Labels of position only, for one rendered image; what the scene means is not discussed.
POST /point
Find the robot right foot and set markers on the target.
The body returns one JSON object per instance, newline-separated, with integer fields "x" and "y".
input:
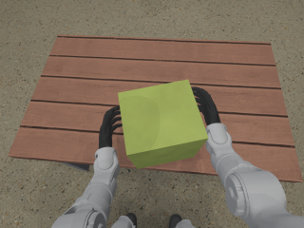
{"x": 174, "y": 220}

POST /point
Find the robot left forearm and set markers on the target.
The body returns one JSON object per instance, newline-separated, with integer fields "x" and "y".
{"x": 100, "y": 191}

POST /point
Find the robot left hand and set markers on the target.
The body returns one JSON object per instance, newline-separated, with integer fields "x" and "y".
{"x": 107, "y": 127}

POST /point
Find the robot left foot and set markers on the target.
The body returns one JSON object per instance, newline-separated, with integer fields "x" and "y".
{"x": 133, "y": 218}

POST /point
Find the robot right forearm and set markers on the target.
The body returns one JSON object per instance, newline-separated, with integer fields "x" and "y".
{"x": 223, "y": 158}

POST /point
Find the robot right hand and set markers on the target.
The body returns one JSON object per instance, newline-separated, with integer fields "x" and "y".
{"x": 206, "y": 105}

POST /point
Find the robot foot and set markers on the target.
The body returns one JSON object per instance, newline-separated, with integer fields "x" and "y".
{"x": 174, "y": 220}
{"x": 133, "y": 218}

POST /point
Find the table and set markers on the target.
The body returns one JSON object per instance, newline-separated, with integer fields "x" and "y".
{"x": 84, "y": 74}

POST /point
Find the left robot upper arm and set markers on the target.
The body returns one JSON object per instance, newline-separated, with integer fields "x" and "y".
{"x": 85, "y": 219}

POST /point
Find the right robot upper arm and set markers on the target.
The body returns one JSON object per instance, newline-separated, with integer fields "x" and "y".
{"x": 257, "y": 197}

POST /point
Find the carton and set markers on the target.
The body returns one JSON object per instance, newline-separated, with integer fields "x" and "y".
{"x": 161, "y": 124}

